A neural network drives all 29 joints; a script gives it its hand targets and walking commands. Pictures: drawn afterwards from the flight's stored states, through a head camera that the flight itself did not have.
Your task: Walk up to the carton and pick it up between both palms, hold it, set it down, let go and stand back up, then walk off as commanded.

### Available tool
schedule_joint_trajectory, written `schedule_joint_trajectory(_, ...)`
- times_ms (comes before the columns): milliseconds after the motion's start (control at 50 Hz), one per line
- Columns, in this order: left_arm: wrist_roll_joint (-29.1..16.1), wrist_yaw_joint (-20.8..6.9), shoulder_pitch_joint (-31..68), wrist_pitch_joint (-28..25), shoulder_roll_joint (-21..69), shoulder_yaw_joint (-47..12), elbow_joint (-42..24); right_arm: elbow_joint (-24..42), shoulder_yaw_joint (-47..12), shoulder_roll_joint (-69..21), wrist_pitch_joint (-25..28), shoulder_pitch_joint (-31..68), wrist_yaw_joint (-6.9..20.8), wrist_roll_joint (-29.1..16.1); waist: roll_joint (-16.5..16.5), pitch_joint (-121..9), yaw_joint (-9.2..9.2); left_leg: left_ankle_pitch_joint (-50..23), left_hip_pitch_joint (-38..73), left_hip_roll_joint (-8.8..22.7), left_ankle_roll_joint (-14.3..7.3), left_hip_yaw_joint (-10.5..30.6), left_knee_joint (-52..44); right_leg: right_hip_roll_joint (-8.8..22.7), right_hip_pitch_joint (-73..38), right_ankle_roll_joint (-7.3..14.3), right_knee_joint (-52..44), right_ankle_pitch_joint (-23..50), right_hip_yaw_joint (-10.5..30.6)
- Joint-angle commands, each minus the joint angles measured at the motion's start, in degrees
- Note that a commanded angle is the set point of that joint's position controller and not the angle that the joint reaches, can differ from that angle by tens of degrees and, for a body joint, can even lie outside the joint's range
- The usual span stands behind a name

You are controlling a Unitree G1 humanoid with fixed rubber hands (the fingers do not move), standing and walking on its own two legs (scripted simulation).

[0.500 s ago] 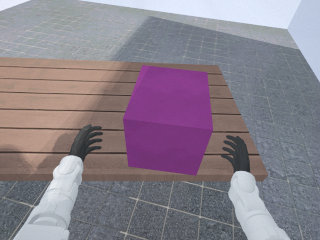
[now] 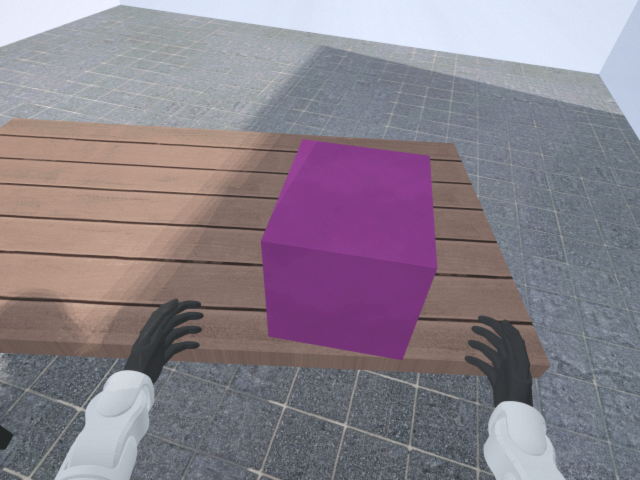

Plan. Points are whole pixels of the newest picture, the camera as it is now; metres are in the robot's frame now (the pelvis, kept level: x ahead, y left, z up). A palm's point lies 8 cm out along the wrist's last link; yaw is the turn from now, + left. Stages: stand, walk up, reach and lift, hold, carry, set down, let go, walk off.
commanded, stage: set down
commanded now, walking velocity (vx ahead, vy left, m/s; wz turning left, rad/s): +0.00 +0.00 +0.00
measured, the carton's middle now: (350, 244) +0.50 -0.04 +0.00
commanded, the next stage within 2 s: none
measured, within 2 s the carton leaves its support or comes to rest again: neither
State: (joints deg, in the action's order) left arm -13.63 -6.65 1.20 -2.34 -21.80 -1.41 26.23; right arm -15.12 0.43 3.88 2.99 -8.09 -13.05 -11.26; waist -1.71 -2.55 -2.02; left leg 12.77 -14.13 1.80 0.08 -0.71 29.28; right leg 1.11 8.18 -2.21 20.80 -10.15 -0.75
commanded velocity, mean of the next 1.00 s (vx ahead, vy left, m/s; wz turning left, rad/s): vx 0.00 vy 0.00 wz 0.00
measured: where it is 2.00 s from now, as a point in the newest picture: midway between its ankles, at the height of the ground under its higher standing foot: outside the picture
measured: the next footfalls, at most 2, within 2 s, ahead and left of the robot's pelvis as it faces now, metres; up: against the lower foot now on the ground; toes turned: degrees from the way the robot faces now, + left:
none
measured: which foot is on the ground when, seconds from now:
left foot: down 0.00-1.00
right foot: down 0.00-1.00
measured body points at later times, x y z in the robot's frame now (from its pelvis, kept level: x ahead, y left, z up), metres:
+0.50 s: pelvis +0.02 -0.01 +0.00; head +0.01 +0.02 +0.45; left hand +0.23 +0.24 +0.00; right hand +0.21 -0.21 +0.02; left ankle +0.04 +0.10 -0.74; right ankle +0.01 -0.16 -0.74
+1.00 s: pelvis +0.02 -0.01 +0.00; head +0.02 +0.01 +0.45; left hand +0.22 +0.24 -0.01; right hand +0.21 -0.21 +0.00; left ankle +0.04 +0.10 -0.74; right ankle +0.01 -0.16 -0.74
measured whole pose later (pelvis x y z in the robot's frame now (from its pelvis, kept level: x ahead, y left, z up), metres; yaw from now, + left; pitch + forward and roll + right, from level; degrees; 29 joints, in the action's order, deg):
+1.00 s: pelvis +0.02 -0.01 +0.00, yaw +0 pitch -2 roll -2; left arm -13.6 -5.8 -17.5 0.8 -21.5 0.1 9.8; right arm -5.8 -0.2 2.8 1.7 -21.7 -8.3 -11.3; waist -0.8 0.8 -0.2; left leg 13.6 -12.1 1.8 0.0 -0.7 27.6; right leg 1.1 6.9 -1.9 20.7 -11.9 -0.7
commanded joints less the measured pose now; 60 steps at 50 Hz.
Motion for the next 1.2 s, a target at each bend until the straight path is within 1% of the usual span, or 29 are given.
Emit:
schedule_joint_trajectory(0, -3.3, -1.0, 6.1, -1.0, -9.5, 5.5, -18.0, 18.5, -1.2, -0.4, -0.1, 4.0, -1.1, 2.0, 5.3, -0.1, 4.19, -0.7, 8.7, -2.1, 2.3, -2.1, -11.3, -2.4, -1.8, 4.3, -4.9, -2.9, 1.4)
schedule_joint_trajectory(20, -3.2, -1.3, 4.8, -1.0, -9.9, 5.9, -18.1, 19.2, -1.9, -1.0, -0.2, 2.7, -1.1, 2.1, 5.5, 0.1, 4.70, 0.5, 8.7, -2.0, 2.1, -2.2, -11.5, -2.2, -2.1, 4.1, -5.0, -4.2, 1.5)
schedule_joint_trajectory(80, -3.1, -1.2, 2.7, -0.7, -10.3, 6.2, -21.5, 22.7, -1.6, -1.3, -1.0, 0.4, -1.2, 2.4, 6.7, 1.3, 4.74, 1.7, 7.5, -1.5, 1.9, -1.5, -12.1, -2.0, -2.1, 4.2, -4.6, -4.5, 1.5)
schedule_joint_trajectory(120, -3.2, -1.2, -2.3, -0.7, -10.2, 6.6, -23.4, 24.2, -2.4, -1.8, -1.3, -4.5, -1.4, 2.0, 6.6, 1.4, 5.51, -0.3, 8.9, -1.2, 2.0, -1.6, -12.0, -1.9, -3.1, 4.2, -4.5, -3.1, 1.4)
schedule_joint_trajectory(140, -3.7, -1.5, 0.3, -0.5, -10.5, 6.2, -23.5, 24.9, -1.7, -1.6, -1.6, -2.4, -1.5, 2.7, 6.5, 2.0, 4.86, 1.5, 7.4, -1.1, 1.8, -1.2, -12.0, -1.7, -2.1, 4.2, -4.4, -4.5, 1.7)
schedule_joint_trajectory(180, -3.5, -1.2, -3.3, -0.8, -11.0, 6.6, -25.7, 26.6, -2.6, -2.2, -2.1, -5.6, -1.2, 2.6, 6.5, 2.2, 5.65, 1.5, 6.9, -0.8, 1.5, -1.3, -12.3, -1.5, -2.9, 4.3, -4.1, -4.4, 1.7)
schedule_joint_trajectory(220, -3.8, -1.2, -5.6, -0.6, -11.3, 6.4, -27.3, 27.7, -1.8, -2.0, -2.2, -7.6, -1.4, 2.9, 7.2, 3.0, 4.94, 1.4, 7.0, -0.7, 1.8, -1.1, -12.3, -1.4, -3.3, 4.1, -4.2, -3.8, 1.8)
schedule_joint_trajectory(300, -3.6, -0.4, -9.3, -0.4, -10.5, 6.2, -29.6, 29.4, -1.2, -1.4, -2.3, -9.0, -0.5, 3.5, 6.9, 3.5, 5.61, 1.5, 7.0, 0.0, 1.9, -0.4, -12.6, -1.7, -2.5, 4.4, -4.0, -4.6, 1.2)
schedule_joint_trajectory(380, -2.3, 0.3, -11.8, -0.2, -8.8, 5.8, -30.8, 27.3, -0.7, 0.2, -2.2, -10.9, 0.9, 3.3, 8.7, 4.2, 5.62, -1.9, 7.8, 0.0, 2.8, -0.1, -12.1, -2.0, -1.8, 4.7, -3.7, -3.2, 0.8)
schedule_joint_trajectory(460, -1.9, 1.2, -12.2, -0.5, -7.9, 5.1, -31.3, 26.0, 0.3, 1.6, -1.7, -10.4, 2.1, 3.4, 9.7, 3.7, 5.13, -1.6, 7.8, 0.4, 3.3, 0.6, -12.3, -2.1, -1.5, 4.7, -3.5, -3.9, 0.5)
schedule_joint_trajectory(480, -1.8, 1.1, -12.6, -0.6, -8.2, 5.5, -30.3, 25.5, 0.5, 1.5, -1.7, -10.9, 2.2, 3.8, 8.5, 4.4, 5.06, -1.5, 7.5, 0.2, 3.2, 0.4, -12.1, -2.4, -1.2, 4.7, -3.8, -4.1, 0.6)
schedule_joint_trajectory(560, -1.3, 0.9, -15.1, -0.7, -7.1, 5.7, -29.4, 23.9, 0.1, 1.8, -0.7, -12.8, 2.6, 3.5, 8.3, 3.1, 4.86, -8.2, 10.0, -0.3, 3.7, 0.1, -10.7, -2.4, -1.3, 4.5, -4.0, 0.1, 0.6)
schedule_joint_trajectory(580, -1.0, 0.8, -15.3, -0.7, -7.3, 6.2, -29.0, 23.3, -0.1, 2.0, -0.5, -12.8, 2.6, 3.7, 7.9, 3.2, 5.47, -8.9, 10.0, -0.8, 3.8, -0.3, -10.3, -2.4, -1.4, 4.3, -4.2, 0.0, 0.8)
schedule_joint_trajectory(600, -1.3, 0.5, -15.3, -0.9, -7.7, 6.2, -29.4, 23.5, 0.0, 1.6, -0.4, -13.0, 2.4, 3.9, 7.0, 3.6, 5.07, -9.2, 10.0, -0.8, 3.7, -0.3, -10.0, -2.4, -1.2, 4.2, -4.3, 0.7, 0.9)
schedule_joint_trajectory(640, -0.2, 1.0, -16.4, -0.4, -6.5, 6.3, -27.7, 20.8, 0.3, 3.6, 0.0, -12.6, 3.3, 3.9, 9.2, 3.1, 5.61, -11.7, 11.5, -0.7, 4.3, 0.0, -9.8, -2.8, -0.4, 4.9, -4.2, 0.5, 0.4)
schedule_joint_trajectory(660, -0.8, 0.6, -16.0, -0.6, -7.1, 6.3, -27.4, 20.9, 0.0, 3.0, 0.1, -12.7, 3.1, 4.0, 7.5, 2.5, 5.16, -11.0, 11.9, -0.9, 4.0, -0.4, -9.5, -2.6, -0.6, 4.5, -4.6, 0.5, 0.7)
schedule_joint_trajectory(680, -0.4, 0.5, -16.3, -0.4, -6.9, 6.2, -26.8, 20.1, 0.7, 3.1, 0.3, -12.7, 3.2, 4.3, 7.8, 3.3, 4.72, -11.3, 12.0, -1.0, 4.3, -0.4, -9.6, -2.8, -0.4, 4.5, -4.6, 0.6, 0.5)
schedule_joint_trajectory(700, 0.1, 0.7, -16.7, -0.4, -6.2, 6.3, -27.3, 19.8, 0.6, 3.8, 0.5, -12.6, 3.5, 3.9, 8.9, 3.2, 5.40, -12.1, 12.3, -0.6, 4.5, 0.0, -9.7, -3.0, -0.2, 4.8, -4.4, 0.6, 0.3)
schedule_joint_trajectory(740, 0.9, 1.0, -16.8, 0.1, -5.7, 6.3, -24.8, 17.0, 1.2, 4.4, 0.7, -12.2, 4.2, 4.6, 9.3, 4.5, 5.06, -11.5, 11.9, -0.5, 4.7, 0.1, -10.2, -3.3, 0.4, 5.1, -4.5, -0.6, -0.1)
schedule_joint_trajectory(760, 0.9, 1.0, -16.5, 0.1, -5.5, 5.8, -25.3, 17.0, 1.8, 4.9, 0.8, -12.0, 4.3, 4.6, 9.3, 4.7, 4.46, -11.1, 12.1, -0.7, 4.7, 0.0, -10.4, -3.3, 0.4, 5.0, -4.5, -0.8, -0.2)
schedule_joint_trajectory(840, 0.9, 1.1, -16.0, 0.1, -6.2, 6.2, -24.4, 17.2, 1.8, 4.5, 1.7, -11.1, 4.5, 5.3, 7.0, 3.6, 5.05, -9.7, 11.6, -1.2, 4.2, -0.7, -10.1, -3.1, 0.0, 4.6, -4.7, -1.0, 0.0)
schedule_joint_trajectory(880, 1.1, 1.3, -15.9, 0.6, -5.2, 5.6, -22.5, 15.8, 2.0, 5.1, 1.5, -10.2, 4.8, 5.5, 7.2, 4.8, 4.64, -9.6, 11.4, -1.2, 4.3, -0.5, -10.4, -3.2, 0.3, 4.7, -5.0, -1.6, 0.0)
schedule_joint_trajectory(920, 1.8, 1.7, -16.0, 1.1, -3.9, 5.0, -22.4, 13.6, 2.7, 5.8, 1.6, -10.1, 5.4, 5.5, 8.8, 5.1, 4.62, -9.1, 11.2, -0.9, 4.7, -0.4, -11.1, -3.7, 0.5, 5.1, -4.3, -2.2, -0.7)
schedule_joint_trajectory(960, 2.6, 1.9, -16.3, 1.8, -3.9, 5.4, -20.5, 11.9, 3.2, 6.5, 1.9, -9.7, 5.9, 6.2, 8.4, 5.5, 4.39, -8.7, 11.4, -0.9, 4.7, -0.7, -11.2, -3.7, 0.6, 5.2, -4.9, -2.8, -0.8)
schedule_joint_trajectory(980, 1.9, 1.8, -15.8, 1.8, -4.3, 4.8, -21.4, 13.1, 3.5, 6.3, 2.4, -9.1, 5.7, 6.1, 7.5, 4.2, 4.09, -8.5, 11.4, -1.1, 4.5, -0.8, -10.8, -3.5, 0.0, 4.7, -4.7, -2.0, -0.6)
schedule_joint_trajectory(1040, 2.9, 2.5, -15.3, 2.4, -3.0, 4.3, -20.5, 10.6, 3.6, 7.1, 2.8, -8.0, 6.6, 6.4, 8.5, 4.3, 4.22, -7.5, 11.1, -0.7, 4.6, -0.4, -11.3, -3.9, 0.3, 4.9, -4.3, -2.6, -1.0)
schedule_joint_trajectory(1060, 2.7, 2.5, -15.2, 2.5, -3.4, 4.5, -20.2, 10.9, 3.6, 6.6, 2.9, -8.7, 6.4, 6.6, 7.6, 4.7, 3.76, -7.4, 11.0, -0.9, 4.2, -0.7, -11.2, -3.6, -0.1, 4.8, -4.4, -2.1, -0.8)
schedule_joint_trajectory(1140, 4.4, 3.0, -15.5, 3.8, -2.0, 4.3, -18.4, 7.2, 3.9, 7.3, 3.3, -8.0, 7.3, 7.0, 8.4, 4.8, 3.82, -7.3, 11.7, -1.1, 4.4, -1.2, -11.0, -3.6, 0.5, 5.0, -4.8, -2.5, -0.9)
schedule_joint_trajectory(1180, 4.4, 2.9, -15.5, 4.1, -2.2, 4.4, -18.1, 7.3, 3.5, 6.9, 3.8, -7.9, 7.3, 7.1, 7.1, 4.7, 3.66, -8.0, 11.6, -1.2, 4.2, -1.4, -11.0, -3.5, 0.0, 4.7, -4.8, -1.3, -0.9)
